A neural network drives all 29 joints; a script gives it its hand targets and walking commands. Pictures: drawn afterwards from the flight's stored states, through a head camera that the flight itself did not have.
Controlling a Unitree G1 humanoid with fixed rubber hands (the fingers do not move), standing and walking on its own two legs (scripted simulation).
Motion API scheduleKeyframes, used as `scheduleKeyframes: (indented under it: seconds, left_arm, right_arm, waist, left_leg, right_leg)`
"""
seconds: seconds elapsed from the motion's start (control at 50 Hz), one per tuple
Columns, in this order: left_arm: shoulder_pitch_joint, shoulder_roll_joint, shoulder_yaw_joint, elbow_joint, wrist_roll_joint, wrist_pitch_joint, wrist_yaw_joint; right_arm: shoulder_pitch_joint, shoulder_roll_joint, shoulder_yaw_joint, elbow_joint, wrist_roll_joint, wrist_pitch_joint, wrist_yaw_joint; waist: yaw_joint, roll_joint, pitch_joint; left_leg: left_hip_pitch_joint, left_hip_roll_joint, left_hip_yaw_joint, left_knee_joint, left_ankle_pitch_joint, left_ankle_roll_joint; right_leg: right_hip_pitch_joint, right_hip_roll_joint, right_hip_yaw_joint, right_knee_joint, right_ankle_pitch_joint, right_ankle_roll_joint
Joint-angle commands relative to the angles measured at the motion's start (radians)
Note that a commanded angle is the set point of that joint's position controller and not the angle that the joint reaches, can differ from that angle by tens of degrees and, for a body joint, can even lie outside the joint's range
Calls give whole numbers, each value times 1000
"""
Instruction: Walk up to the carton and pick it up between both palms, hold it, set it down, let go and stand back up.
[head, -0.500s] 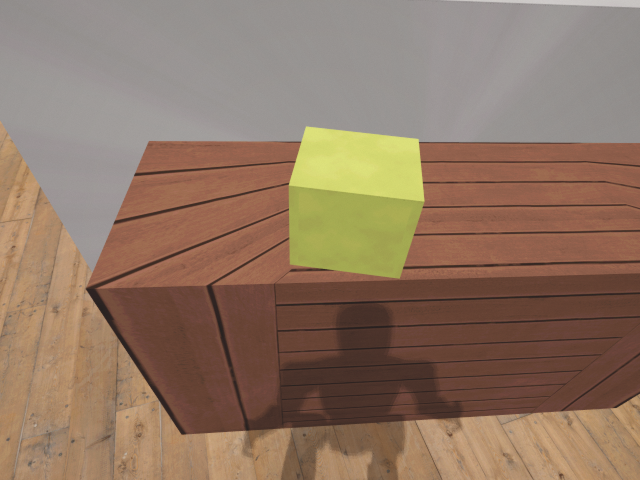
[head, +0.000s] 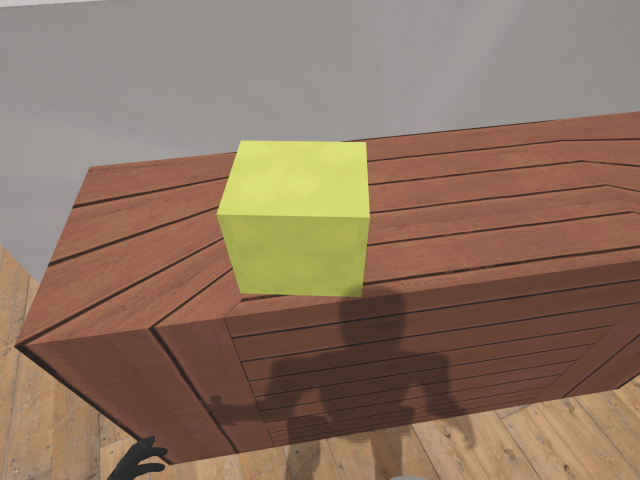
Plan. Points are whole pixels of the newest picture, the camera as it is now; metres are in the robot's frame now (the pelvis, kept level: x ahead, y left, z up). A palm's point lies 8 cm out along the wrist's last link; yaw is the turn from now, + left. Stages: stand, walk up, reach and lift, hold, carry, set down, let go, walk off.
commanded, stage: walk up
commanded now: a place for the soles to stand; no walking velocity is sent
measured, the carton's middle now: (301, 219) +0.47 +0.05 +0.05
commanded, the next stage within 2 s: reach and lift in 1.86 s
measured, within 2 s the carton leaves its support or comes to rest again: neither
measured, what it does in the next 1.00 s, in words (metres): steps on the spot: left foot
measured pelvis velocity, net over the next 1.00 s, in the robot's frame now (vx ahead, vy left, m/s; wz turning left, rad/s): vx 0.01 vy -0.02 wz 0.05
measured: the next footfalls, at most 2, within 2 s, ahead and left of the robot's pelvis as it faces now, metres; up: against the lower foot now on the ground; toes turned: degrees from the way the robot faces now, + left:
left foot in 0.18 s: +0.08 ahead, +0.11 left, +0.00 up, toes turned +5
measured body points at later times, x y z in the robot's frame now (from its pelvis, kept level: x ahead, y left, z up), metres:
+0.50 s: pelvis +0.02 -0.01 +0.01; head +0.03 +0.01 +0.46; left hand +0.09 +0.29 -0.13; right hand +0.10 -0.32 -0.09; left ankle +0.04 +0.11 -0.72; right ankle +0.04 -0.14 -0.72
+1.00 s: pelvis +0.01 -0.02 +0.01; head +0.02 +0.00 +0.46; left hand +0.08 +0.28 -0.13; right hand +0.09 -0.34 -0.10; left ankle +0.04 +0.11 -0.72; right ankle +0.04 -0.14 -0.72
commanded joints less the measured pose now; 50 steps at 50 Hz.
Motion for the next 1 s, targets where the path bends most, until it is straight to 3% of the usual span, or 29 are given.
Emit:
scheduleKeyframes:
  seconds: [0.0, 0.04, 0.06, 0.08, 0.12, 0.14, 0.16, 0.18, 0.2, 0.22, 0.28, 0.32, 0.36, 0.4, 0.44, 0.48, 0.52, 0.54, 0.58, 0.6, 0.62, 0.7, 0.76, 0.78, 0.84, 0.88, 0.92, 0.96, 0.98]
  left_arm:
    - [-39, 246, 102, -69, 6, -15, 13]
    - [-36, 262, 98, -62, 16, -20, 12]
    - [-30, 279, 94, -69, 24, -12, 12]
    - [-20, 295, 98, -60, 25, -6, 11]
    - [-57, 260, 88, -77, 15, 9, 10]
    - [-81, 234, 73, -73, 6, 13, 13]
    - [-60, 185, 56, -56, 1, 21, 14]
    - [-36, 116, 39, -70, -12, 27, 13]
    - [-30, 192, 59, -52, 3, 39, 23]
    - [-13, 210, 64, -35, 0, 32, 23]
    - [-8, 177, 50, 4, -2, 11, 21]
    - [-21, 191, 51, 8, -3, -7, 21]
    - [-44, 188, 44, 25, 2, -11, 28]
    - [-63, 204, 46, 59, 6, -9, 27]
    - [-74, 201, 41, 72, 6, -11, 27]
    - [-68, 204, 34, 82, 7, -11, 28]
    - [-68, 220, 39, 90, 3, -15, 27]
    - [-57, 216, 39, 101, 4, -11, 28]
    - [-51, 217, 46, 101, 10, -9, 30]
    - [-64, 219, 39, 110, 12, -9, 30]
    - [-102, 223, 38, 116, 13, -8, 31]
    - [-107, 220, 38, 113, 19, -2, 25]
    - [-111, 230, 37, 126, 20, -4, 23]
    - [-119, 228, 41, 124, 23, -6, 23]
    - [-115, 215, 35, 133, 21, -11, 23]
    - [-97, 227, 44, 142, 13, -10, 32]
    - [-103, 216, 34, 135, 13, -9, 25]
    - [-97, 204, 35, 140, 14, -3, 26]
    - [-94, 199, 38, 156, 8, -4, 24]
  right_arm:
    - [89, -203, -61, -48, 5, -19, -2]
    - [109, -197, -70, -44, 9, -21, 2]
    - [63, -194, -69, -52, 4, -22, 3]
    - [75, -199, -70, -54, 3, -23, -3]
    - [101, -152, -64, -28, -5, -34, -10]
    - [125, -149, -68, 3, -10, -37, -17]
    - [119, -176, -78, -1, -24, -44, -24]
    - [56, -273, -83, -28, -35, -49, -34]
    - [-20, -335, -93, -51, -24, -49, -32]
    - [-54, -290, -83, -59, -17, -50, -35]
    - [-103, -254, -63, -52, -3, -51, -35]
    - [-77, -225, -53, -42, 9, -43, -29]
    - [-82, -213, -49, -44, 7, -35, -26]
    - [-100, -201, -46, -40, 11, -28, -25]
    - [-141, -183, -40, -29, 9, -24, -21]
    - [-165, -204, -37, -6, 10, -27, -23]
    - [-170, -207, -40, 11, 2, -26, -21]
    - [-179, -192, -34, 14, 8, -22, -19]
    - [-198, -191, -37, 9, 9, -16, -18]
    - [-213, -183, -32, 19, 6, -9, -18]
    - [-210, -186, -36, 29, 4, -7, -18]
    - [-213, -189, -38, 40, 2, -4, -8]
    - [-219, -176, -34, 56, 2, -8, -6]
    - [-216, -191, -35, 54, -2, -8, -6]
    - [-218, -180, -29, 82, 5, -12, -5]
    - [-214, -191, -32, 87, -1, -11, -8]
    - [-221, -186, -26, 90, 2, -15, -9]
    - [-234, -194, -23, 79, 2, -17, -13]
    - [-238, -174, -24, 79, 6, -14, -12]
  waist:
    - [27, -170, 71]
    - [26, -220, 47]
    - [51, -193, 59]
    - [48, -250, 54]
    - [18, -191, 12]
    - [-8, -126, -28]
    - [-14, 28, -71]
    - [28, 178, -41]
    - [27, 181, -32]
    - [47, 93, -8]
    - [59, 102, -78]
    - [37, 90, -173]
    - [25, 84, -164]
    - [20, -21, -125]
    - [20, 8, -108]
    - [39, 24, -96]
    - [24, 16, -139]
    - [31, -27, -135]
    - [28, 19, -146]
    - [24, -60, -88]
    - [21, -71, -65]
    - [30, -30, -56]
    - [25, -39, -72]
    - [26, 1, -87]
    - [21, -34, -120]
    - [35, 6, -132]
    - [26, -13, -184]
    - [36, 57, -161]
    - [29, 32, -160]
  left_leg:
    - [-180, 43, 0, 105, 41, -13]
    - [-138, 42, 21, -15, 35, -21]
    - [-128, 20, 33, -72, -15, -16]
    - [-98, 13, 57, -165, -12, -21]
    - [44, -10, 77, -327, 145, -13]
    - [148, -9, 57, -416, 217, -4]
    - [208, 53, -106, -536, 207, 16]
    - [117, 255, -456, -660, 100, 66]
    - [26, 341, -519, -652, 82, 165]
    - [5, 315, -467, -624, 155, 179]
    - [63, 216, -244, -487, 576, 109]
    - [68, 130, -137, -418, 635, 42]
    - [-2, 125, -125, -431, 546, 37]
    - [-51, 108, -136, -482, 315, 37]
    - [17, 83, -104, -476, 304, 31]
    - [-6, 92, -117, -472, 373, 28]
    - [27, 82, -83, -461, 445, 19]
    - [13, 85, -98, -468, 429, 24]
    - [31, 65, -73, -466, 339, 9]
    - [22, 48, -68, -448, 295, 14]
    - [23, 45, -52, -455, 311, 11]
    - [24, 60, -90, -495, 217, 9]
    - [28, 61, -118, -512, 225, 20]
    - [8, 66, -102, -525, 211, 11]
    - [43, 67, -103, -515, 304, 10]
    - [20, 74, -97, -508, 392, 14]
    - [68, 79, -104, -501, 425, 18]
    - [25, 97, -115, -519, 393, 11]
    - [41, 93, -109, -535, 372, 8]
  right_leg:
    - [-6, -204, 209, -421, -203, -214]
    - [1, -190, 139, -377, -92, -200]
    - [14, -216, 185, -367, -101, -218]
    - [6, -199, 165, -332, -125, -215]
    - [-60, -153, 133, -258, -140, -174]
    - [-97, -177, 127, -175, -96, -145]
    - [-128, -124, 76, -28, -130, -98]
    - [-179, -5, 0, 92, -194, -26]
    - [-137, -32, 23, 157, -276, -21]
    - [-98, -37, 50, 147, -255, -18]
    - [33, -37, 14, -91, -109, -27]
    - [170, -57, 28, -158, 149, -38]
    - [225, -91, 36, -160, 186, -39]
    - [215, -112, 42, -193, 112, -47]
    - [130, -126, 53, -223, 40, -61]
    - [167, -129, 40, -219, 95, -43]
    - [192, -132, 45, -211, 156, -45]
    - [190, -125, 29, -221, 122, -39]
    - [156, -144, 54, -261, 43, -39]
    - [105, -151, 66, -308, -11, -41]
    - [100, -153, 79, -325, -52, -50]
    - [73, -144, 70, -344, -235, -38]
    - [103, -145, 71, -351, -219, -34]
    - [138, -146, 83, -351, -217, -39]
    - [163, -150, 69, -337, -85, -36]
    - [217, -130, 34, -294, -11, -37]
    - [211, -139, 35, -289, 62, -36]
    - [222, -126, -6, -258, 62, -30]
    - [207, -133, 10, -278, 43, -27]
